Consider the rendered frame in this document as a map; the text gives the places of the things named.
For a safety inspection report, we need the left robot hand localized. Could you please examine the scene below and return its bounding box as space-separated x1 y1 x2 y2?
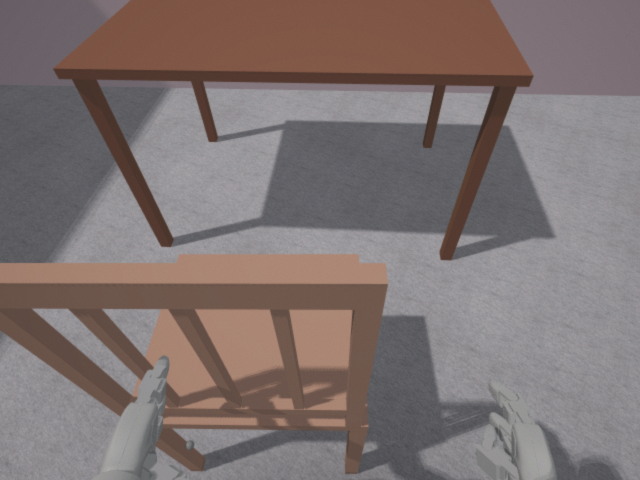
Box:
99 355 189 480

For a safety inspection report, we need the table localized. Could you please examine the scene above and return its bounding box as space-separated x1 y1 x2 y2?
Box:
53 0 534 260

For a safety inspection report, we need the chair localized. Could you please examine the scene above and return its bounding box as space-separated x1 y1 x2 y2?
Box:
0 254 388 474

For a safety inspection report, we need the right robot hand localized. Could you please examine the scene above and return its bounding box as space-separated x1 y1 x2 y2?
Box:
476 380 557 480

